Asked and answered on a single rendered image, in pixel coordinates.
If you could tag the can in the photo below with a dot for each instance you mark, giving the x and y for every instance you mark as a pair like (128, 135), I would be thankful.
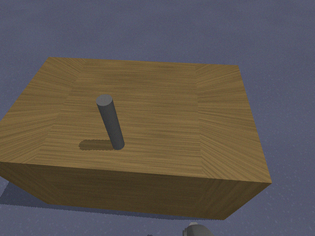
(108, 113)

